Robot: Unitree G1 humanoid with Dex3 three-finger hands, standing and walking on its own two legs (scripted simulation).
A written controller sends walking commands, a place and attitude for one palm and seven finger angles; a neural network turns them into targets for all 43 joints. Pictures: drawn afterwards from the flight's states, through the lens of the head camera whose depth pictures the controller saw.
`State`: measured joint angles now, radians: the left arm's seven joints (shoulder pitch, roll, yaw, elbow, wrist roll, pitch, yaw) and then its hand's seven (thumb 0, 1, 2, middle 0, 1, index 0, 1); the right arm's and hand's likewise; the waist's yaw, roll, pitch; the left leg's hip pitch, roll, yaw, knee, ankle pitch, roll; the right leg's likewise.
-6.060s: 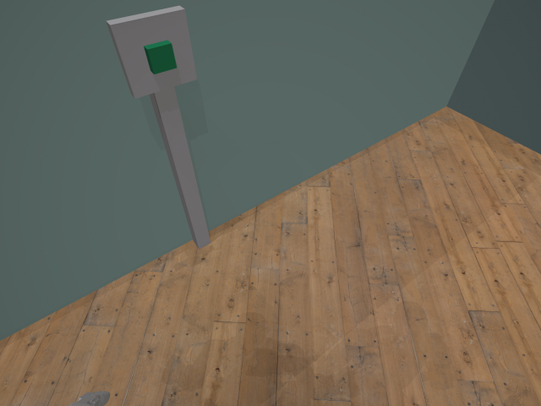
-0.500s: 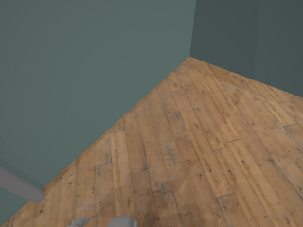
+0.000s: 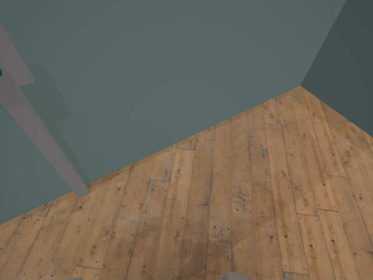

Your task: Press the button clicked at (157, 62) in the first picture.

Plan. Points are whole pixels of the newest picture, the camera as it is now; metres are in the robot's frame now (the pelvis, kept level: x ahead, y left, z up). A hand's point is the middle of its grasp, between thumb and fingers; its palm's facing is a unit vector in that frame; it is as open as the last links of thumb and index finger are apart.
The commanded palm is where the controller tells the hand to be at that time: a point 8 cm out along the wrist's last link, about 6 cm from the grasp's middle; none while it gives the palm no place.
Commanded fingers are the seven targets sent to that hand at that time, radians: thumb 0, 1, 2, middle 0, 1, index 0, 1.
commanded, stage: turn to face it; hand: left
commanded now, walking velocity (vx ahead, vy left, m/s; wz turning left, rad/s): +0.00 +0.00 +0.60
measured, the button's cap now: out of the picture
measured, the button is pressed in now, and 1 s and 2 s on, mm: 0 0 0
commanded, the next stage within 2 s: take the last steps up to it in 0.90 s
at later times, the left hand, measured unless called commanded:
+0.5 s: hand out of the picture -0.01 +0.18 -0.16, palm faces +0.33 -0.91 -0.26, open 7.4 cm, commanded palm none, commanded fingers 0.00 0.90 0.90 -0.20 -0.30 -0.20 -0.30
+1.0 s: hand out of the picture -0.05 +0.18 -0.16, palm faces +0.50 -0.82 -0.28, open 7.4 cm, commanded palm none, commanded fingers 0.00 0.90 0.90 -0.20 -0.30 -0.20 -0.30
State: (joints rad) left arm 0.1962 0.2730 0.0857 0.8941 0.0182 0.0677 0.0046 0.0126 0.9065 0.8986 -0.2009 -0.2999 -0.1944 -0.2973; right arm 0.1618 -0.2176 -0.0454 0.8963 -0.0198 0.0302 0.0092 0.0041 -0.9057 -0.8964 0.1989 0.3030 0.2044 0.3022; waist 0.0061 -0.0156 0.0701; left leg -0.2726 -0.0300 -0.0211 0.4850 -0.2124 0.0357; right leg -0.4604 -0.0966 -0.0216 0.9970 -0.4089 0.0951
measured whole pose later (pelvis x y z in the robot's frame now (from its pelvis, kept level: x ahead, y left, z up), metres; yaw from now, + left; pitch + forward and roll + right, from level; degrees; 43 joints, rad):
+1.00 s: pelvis -0.02 -0.04 -0.01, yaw +29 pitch -1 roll +1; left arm 0.21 0.19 0.05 0.93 0.02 0.02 0.01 0.01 0.91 0.90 -0.20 -0.30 -0.20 -0.30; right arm 0.19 -0.20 -0.04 0.96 -0.01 0.04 0.00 0.00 -0.91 -0.90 0.20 0.30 0.20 0.30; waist 0.00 0.04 0.05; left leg -0.30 -0.02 -0.04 0.60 -0.31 -0.01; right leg -0.26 -0.04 -0.08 0.58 -0.29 0.02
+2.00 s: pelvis +0.17 +0.08 -0.01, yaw +33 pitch -2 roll +0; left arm 0.12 0.16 0.05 1.00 0.02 -0.06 -0.01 0.00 0.91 0.90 -0.20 -0.30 -0.20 -0.30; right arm 0.39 -0.15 -0.05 1.16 -0.02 -0.01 -0.01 0.01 -0.91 -0.90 0.20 0.30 0.20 0.30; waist -0.03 0.05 0.07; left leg -0.33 0.08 0.04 1.19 -0.42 0.01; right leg -0.35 -0.05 -0.17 0.61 -0.23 -0.05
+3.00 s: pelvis +0.24 +0.10 +0.01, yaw +33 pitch +0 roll +2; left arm 0.27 0.15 0.04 1.04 0.03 0.00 0.02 0.01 0.91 0.90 -0.21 -0.30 -0.20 -0.30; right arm 0.27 -0.22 -0.05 1.06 -0.01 0.05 -0.01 0.01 -0.91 -0.90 0.19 0.30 0.20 0.30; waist 0.04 0.01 0.03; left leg -0.30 0.01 0.04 0.69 -0.40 -0.04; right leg -0.24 -0.08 -0.05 0.47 -0.24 0.01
